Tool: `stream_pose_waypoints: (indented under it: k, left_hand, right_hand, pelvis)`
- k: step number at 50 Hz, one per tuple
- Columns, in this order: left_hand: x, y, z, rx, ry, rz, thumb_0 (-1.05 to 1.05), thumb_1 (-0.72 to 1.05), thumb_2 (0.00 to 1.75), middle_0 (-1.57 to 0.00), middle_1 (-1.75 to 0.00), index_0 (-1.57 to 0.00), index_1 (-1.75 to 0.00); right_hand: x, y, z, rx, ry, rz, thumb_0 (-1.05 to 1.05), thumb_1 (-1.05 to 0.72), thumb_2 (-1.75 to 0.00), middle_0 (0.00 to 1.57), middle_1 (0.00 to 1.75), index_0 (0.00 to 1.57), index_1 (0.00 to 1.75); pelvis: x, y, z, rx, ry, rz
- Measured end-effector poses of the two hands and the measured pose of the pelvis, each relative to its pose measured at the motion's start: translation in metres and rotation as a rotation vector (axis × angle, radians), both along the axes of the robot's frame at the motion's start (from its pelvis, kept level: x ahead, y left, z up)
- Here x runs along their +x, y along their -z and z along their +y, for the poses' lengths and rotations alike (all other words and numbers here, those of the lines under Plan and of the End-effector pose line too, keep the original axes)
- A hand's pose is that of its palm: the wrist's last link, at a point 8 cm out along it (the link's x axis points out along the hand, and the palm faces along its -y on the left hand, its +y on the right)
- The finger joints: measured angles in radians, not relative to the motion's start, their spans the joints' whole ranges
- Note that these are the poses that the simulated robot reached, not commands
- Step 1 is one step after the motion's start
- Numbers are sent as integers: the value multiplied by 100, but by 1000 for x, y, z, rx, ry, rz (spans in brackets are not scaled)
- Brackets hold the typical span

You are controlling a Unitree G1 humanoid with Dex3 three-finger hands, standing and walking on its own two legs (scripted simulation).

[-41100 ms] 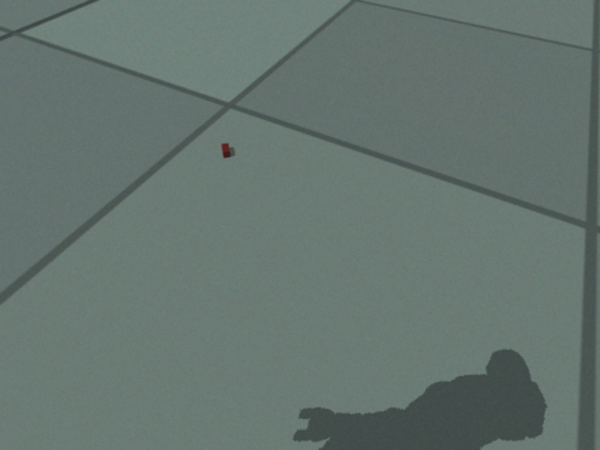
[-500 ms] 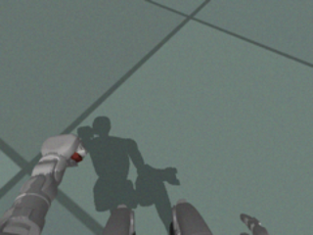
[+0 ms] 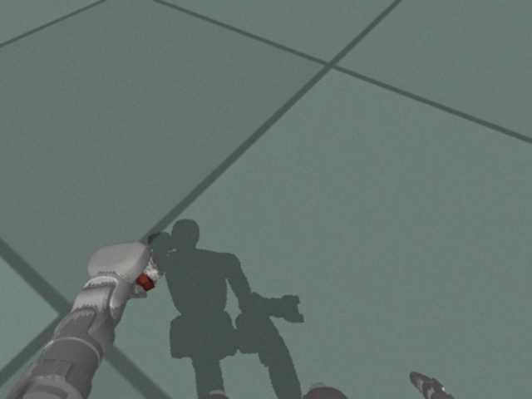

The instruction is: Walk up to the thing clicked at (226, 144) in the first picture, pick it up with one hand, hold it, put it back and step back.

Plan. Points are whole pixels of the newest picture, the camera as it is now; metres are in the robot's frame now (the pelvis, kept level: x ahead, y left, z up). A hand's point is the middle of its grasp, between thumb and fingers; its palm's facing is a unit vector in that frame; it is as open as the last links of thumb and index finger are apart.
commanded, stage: hold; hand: left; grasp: from above
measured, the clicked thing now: (129, 284) +0.33 +0.24 -0.11
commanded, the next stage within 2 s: crouch in 1.88 s
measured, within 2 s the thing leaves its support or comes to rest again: neither
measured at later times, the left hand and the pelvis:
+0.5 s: hand (125, 277) +0.31 +0.22 -0.03, palm faces -0.45 -0.06 -0.89, open 4.8 cm; pelvis +0.01 +0.00 +0.02, yaw +0 degrees
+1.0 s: hand (128, 280) +0.30 +0.21 -0.01, palm faces -0.44 -0.06 -0.89, open 4.8 cm; pelvis +0.00 -0.01 +0.03, yaw +0 degrees
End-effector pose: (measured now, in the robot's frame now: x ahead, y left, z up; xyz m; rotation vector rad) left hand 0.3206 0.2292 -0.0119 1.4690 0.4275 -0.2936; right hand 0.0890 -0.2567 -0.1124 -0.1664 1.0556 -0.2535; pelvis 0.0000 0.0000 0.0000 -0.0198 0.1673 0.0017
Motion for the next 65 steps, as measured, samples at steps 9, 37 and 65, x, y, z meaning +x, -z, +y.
stream_pose_waypoints:
  k: [9,37,65]
  left_hand:
    - [4,-19,2,17,21,2,-9,64,0,-106,-1,-124,-2]
    - [-9,-56,-15,9,47,-7,-8,64,0,-104,-3,-123,-3]
    - [-11,-77,-18,7,50,-23,-8,65,0,-101,-6,-121,-6]
  right_hand:
    - [18,-12,1,5,-7,-37,1,-90,-90,21,30,20,30]
    - [41,-30,-4,27,-35,-108,1,-90,-90,20,30,20,30]
    - [59,-40,0,44,-51,-143,1,-90,-90,20,30,20,30]
  pelvis:
    - [7,-10,1,3,2,-31]
    - [5,-25,-8,20,8,-109]
    - [7,-33,-12,23,9,-146]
